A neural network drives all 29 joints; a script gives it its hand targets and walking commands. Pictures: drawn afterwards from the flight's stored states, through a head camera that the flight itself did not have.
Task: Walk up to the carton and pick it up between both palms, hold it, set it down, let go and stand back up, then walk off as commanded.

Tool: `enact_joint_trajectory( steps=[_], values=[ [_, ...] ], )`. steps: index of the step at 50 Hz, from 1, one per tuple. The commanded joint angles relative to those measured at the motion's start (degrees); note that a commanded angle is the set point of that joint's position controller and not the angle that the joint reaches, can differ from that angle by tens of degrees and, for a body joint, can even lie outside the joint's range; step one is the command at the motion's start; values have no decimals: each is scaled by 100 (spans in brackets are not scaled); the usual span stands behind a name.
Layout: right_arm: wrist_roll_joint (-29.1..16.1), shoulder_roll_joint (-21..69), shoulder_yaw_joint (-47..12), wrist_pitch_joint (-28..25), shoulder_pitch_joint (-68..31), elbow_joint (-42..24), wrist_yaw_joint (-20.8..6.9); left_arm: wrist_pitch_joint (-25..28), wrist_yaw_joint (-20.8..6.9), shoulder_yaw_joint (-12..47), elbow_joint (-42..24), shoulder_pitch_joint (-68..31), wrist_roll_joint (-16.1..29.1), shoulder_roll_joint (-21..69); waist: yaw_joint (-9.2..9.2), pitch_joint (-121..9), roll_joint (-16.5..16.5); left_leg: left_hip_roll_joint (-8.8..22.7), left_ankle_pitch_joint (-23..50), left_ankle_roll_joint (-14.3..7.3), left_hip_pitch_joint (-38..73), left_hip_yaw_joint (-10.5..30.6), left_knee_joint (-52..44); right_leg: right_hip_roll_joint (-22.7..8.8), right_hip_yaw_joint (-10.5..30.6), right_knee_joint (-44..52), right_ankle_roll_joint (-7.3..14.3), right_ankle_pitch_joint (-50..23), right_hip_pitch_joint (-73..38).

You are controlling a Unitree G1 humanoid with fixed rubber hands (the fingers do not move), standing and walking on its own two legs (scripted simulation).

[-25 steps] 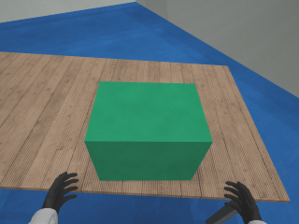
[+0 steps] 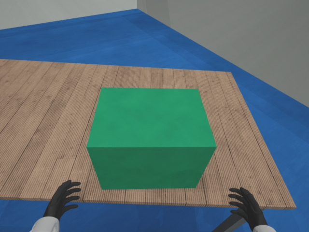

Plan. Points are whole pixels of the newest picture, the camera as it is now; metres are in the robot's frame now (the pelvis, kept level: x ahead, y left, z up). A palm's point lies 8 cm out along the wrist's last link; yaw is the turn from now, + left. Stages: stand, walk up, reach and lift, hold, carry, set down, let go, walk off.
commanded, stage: stand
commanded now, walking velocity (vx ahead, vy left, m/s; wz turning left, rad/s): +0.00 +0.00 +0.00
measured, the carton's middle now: (150, 139) +0.40 +0.04 +0.00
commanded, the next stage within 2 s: walk off in 1.64 s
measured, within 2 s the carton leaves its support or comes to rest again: neither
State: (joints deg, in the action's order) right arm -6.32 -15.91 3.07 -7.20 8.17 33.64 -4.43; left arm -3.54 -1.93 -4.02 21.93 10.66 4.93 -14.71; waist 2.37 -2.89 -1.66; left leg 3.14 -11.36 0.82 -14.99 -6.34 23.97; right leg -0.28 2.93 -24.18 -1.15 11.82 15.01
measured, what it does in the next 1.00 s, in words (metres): stands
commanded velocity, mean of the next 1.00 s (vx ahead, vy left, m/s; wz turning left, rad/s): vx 0.00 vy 0.00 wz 0.00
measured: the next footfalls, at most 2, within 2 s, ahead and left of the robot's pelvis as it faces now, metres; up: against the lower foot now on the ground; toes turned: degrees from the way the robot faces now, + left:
none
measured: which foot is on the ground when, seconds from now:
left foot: down 0.00-1.00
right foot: down 0.00-1.00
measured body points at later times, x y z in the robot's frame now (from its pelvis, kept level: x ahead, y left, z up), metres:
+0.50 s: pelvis +0.00 +0.00 +0.00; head -0.01 +0.02 +0.45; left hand +0.19 +0.26 -0.05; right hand +0.21 -0.25 -0.05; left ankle +0.01 +0.12 -0.74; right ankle +0.01 -0.13 -0.74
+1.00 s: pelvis +0.00 +0.00 +0.00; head -0.01 +0.02 +0.45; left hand +0.19 +0.26 -0.05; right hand +0.21 -0.25 -0.05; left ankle +0.01 +0.12 -0.74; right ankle +0.01 -0.13 -0.74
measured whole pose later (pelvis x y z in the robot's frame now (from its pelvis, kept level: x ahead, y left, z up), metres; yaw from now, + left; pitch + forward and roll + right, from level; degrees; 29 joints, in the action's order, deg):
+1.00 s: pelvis +0.00 +0.00 +0.00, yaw +0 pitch +1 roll +0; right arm -3.9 -15.9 3.1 -5.7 7.8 33.6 -3.3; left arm 4.5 -3.9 -4.0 26.8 10.8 3.2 -14.7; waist 2.4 -2.9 -1.7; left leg 3.3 -13.9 0.5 -15.2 -6.3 28.3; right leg -0.3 3.0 -27.8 -1.2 13.9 15.0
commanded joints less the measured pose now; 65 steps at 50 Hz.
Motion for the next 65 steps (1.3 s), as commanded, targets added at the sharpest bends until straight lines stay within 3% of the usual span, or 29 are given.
enact_joint_trajectory(
  steps=[1,4,5,6,8,15,17,18,24,26,32,35,37,38,40,42,43,44,46,48,51,52,53,55,57,59,60,63,65],
  values=[
    [1094,-1589,238,298,-368,-106,406,300,184,-230,239,-166,-860,-1528,-80,-258,2,199,-137,-144,537,525,-68,-342,172,11,196,60,-69],
    [1117,-1484,214,384,-185,-56,353,469,114,-197,483,-118,-963,-1438,-145,310,-38,151,-1292,-218,271,492,-116,-334,368,171,219,1073,690],
    [1098,-1508,248,380,-122,-75,348,515,103,-211,450,-179,-933,-1493,-267,313,-42,222,-1473,-237,153,627,-224,-255,265,77,224,1146,701],
    [1116,-1533,239,366,-168,-37,335,546,78,-197,485,-63,-937,-1357,-101,290,140,223,-1597,-268,99,634,-280,-266,280,34,249,1085,614],
    [1110,-1562,234,367,-139,-96,312,524,95,-164,552,-11,-907,-1413,-210,332,117,224,-1803,-234,-70,673,-311,-206,178,48,223,1092,559],
    [1073,-1499,268,362,-72,-106,323,647,118,-232,607,84,-868,-1536,-200,275,264,254,-1082,-333,76,665,-73,-295,266,-22,316,599,471],
    [1036,-1498,311,396,-160,-107,329,673,114,-201,604,42,-860,-1498,-172,258,15,242,-946,-358,194,631,10,-317,250,-48,319,740,586],
    [1058,-1491,297,363,-136,-169,319,656,109,-227,588,14,-856,-1498,-262,268,185,238,-1070,-369,108,713,-60,-270,212,-48,308,725,525],
    [1049,-1497,320,343,-123,-149,292,716,157,-275,638,123,-832,-1614,-191,410,193,252,-1109,-364,-14,677,-51,-361,323,23,376,677,480],
    [1033,-1573,357,355,-177,-237,311,700,140,-280,619,27,-865,-1536,-168,475,-16,260,-1038,-404,-24,732,-95,-326,237,-88,400,798,553],
    [1004,-1545,402,344,-141,-197,315,722,142,-271,647,119,-836,-1613,-193,366,221,314,-904,-396,77,690,-18,-390,283,-41,423,649,509],
    [995,-1599,411,343,-152,-183,312,738,121,-276,683,66,-834,-1624,-230,394,46,298,-698,-413,152,686,62,-373,244,-58,416,570,547],
    [1005,-1578,378,363,-184,-145,330,721,99,-259,656,-15,-836,-1545,-268,206,275,353,-964,-395,110,749,-43,-373,159,-120,411,609,386],
    [965,-1572,368,368,-54,-118,314,726,135,-309,678,173,-826,-1680,-228,325,66,366,-904,-405,43,780,-73,-349,169,-123,399,542,407],
    [982,-1497,338,328,-190,-155,301,747,141,-293,664,47,-834,-1613,-259,421,318,341,-1074,-404,-51,731,-57,-373,260,-58,420,699,470],
    [957,-1574,382,354,-107,-63,303,722,139,-293,670,112,-817,-1655,-215,503,153,275,-1049,-361,-80,672,17,-411,362,35,450,731,457],
    [968,-1515,347,366,-79,-94,312,750,117,-255,674,-44,-842,-1630,-343,408,276,293,-944,-399,-36,678,27,-435,345,-17,454,769,434],
    [990,-1553,380,356,-149,-111,304,733,127,-230,616,58,-773,-1513,-219,357,313,357,-902,-428,1,738,-25,-441,302,-33,439,566,383],
    [951,-1590,413,354,-43,-69,300,737,136,-288,669,48,-818,-1651,-307,382,-94,355,-839,-408,144,748,-1,-395,247,12,439,740,534],
    [990,-1545,394,315,-300,-129,306,753,113,-254,692,103,-784,-1493,-152,407,272,381,-818,-423,31,803,-55,-429,247,-64,445,645,470],
    [946,-1537,409,314,-128,-159,290,752,124,-276,650,-18,-775,-1539,-272,391,136,342,-899,-399,-30,753,-50,-459,259,-14,463,625,390],
    [991,-1573,387,305,-265,-150,299,752,120,-239,664,66,-767,-1533,-143,347,106,340,-780,-429,17,709,14,-438,278,-27,456,582,361],
    [954,-1614,405,325,-181,-94,321,746,127,-289,682,-38,-786,-1615,-252,252,272,307,-876,-397,65,717,-2,-434,261,5,436,559,343],
    [976,-1509,373,324,-310,-139,290,780,141,-263,717,102,-770,-1606,-137,176,308,331,-713,-415,109,689,64,-455,326,-40,475,500,334],
    [961,-1528,389,326,-324,-91,297,747,130,-265,690,-100,-793,-1585,-218,336,88,373,-773,-416,83,715,-15,-423,232,-26,464,508,425],
    [943,-1562,404,306,-334,-102,315,743,113,-262,716,-10,-756,-1591,-187,310,393,397,-914,-411,16,738,-69,-465,339,-20,448,433,317],
    [932,-1607,407,311,-250,-81,301,768,134,-286,747,55,-768,-1633,-161,182,141,371,-801,-388,94,767,-64,-411,225,-53,434,500,258],
    [945,-1512,393,306,-260,-70,311,758,136,-260,758,-28,-792,-1616,-271,295,260,391,-912,-399,85,783,-68,-439,300,-22,481,609,411],
    [985,-1578,431,327,-389,-91,317,748,127,-254,746,29,-772,-1509,-143,295,195,368,-811,-411,44,731,-20,-397,228,5,443,553,344]
  ],
)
